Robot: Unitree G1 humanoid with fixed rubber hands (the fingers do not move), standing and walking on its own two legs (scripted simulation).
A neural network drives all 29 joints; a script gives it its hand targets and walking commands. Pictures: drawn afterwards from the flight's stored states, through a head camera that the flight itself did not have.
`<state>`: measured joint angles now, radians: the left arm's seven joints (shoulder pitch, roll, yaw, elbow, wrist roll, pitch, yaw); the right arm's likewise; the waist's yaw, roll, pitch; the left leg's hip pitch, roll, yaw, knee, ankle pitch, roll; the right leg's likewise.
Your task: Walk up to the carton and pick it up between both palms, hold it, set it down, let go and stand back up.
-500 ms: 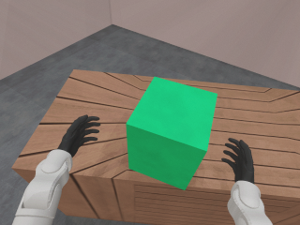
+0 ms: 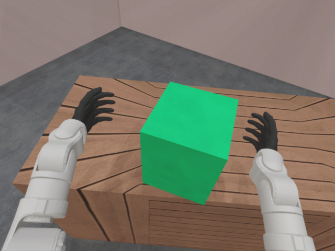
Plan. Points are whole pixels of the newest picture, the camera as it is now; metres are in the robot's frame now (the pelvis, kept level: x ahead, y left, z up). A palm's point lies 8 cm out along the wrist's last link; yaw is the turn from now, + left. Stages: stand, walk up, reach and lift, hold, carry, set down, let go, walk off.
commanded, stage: reach and lift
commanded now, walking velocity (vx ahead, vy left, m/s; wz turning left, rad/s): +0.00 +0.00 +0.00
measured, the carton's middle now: (187, 144) +0.42 -0.04 -0.01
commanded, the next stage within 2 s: none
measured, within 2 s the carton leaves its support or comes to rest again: neither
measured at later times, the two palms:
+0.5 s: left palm (100, 86) +0.44 +0.18 +0.18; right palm (271, 124) +0.36 -0.21 +0.15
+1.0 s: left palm (103, 108) +0.44 +0.19 +0.11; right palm (259, 145) +0.36 -0.21 +0.08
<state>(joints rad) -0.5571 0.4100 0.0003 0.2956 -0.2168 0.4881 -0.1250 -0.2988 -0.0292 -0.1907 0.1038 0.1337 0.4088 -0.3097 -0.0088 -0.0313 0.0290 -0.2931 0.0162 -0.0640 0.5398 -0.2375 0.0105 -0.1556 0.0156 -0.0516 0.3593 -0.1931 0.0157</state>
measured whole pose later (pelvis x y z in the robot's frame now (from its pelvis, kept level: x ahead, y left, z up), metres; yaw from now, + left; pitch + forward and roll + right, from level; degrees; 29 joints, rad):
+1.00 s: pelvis +0.00 +0.00 +0.00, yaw +0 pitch +0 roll -3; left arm -0.90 0.39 -0.06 1.11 -0.22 0.03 -0.10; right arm -0.63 -0.04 -0.21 0.81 0.13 0.05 -0.29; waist -0.10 -0.03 0.04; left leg -0.30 0.02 -0.06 0.54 -0.24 0.01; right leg -0.17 0.02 -0.05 0.36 -0.20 0.02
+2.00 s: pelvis +0.01 -0.01 +0.00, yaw -1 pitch +9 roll -3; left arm -0.90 0.16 0.10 1.23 0.04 -0.14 -0.08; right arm -0.63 0.12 -0.33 1.07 -0.06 -0.33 -0.32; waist -0.10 -0.06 -0.05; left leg -0.49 0.02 -0.06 0.56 -0.23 0.00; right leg -0.38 0.01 -0.05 0.45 -0.22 0.02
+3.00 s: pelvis +0.01 +0.00 +0.00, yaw -1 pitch +11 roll -4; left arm -0.90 0.07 0.32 1.24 0.31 -0.24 -0.07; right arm -0.63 0.17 -0.64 1.09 -0.28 -0.45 -0.24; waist -0.10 -0.05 -0.06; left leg -0.50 0.02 -0.06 0.52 -0.21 0.01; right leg -0.35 0.02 -0.05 0.32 -0.16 0.02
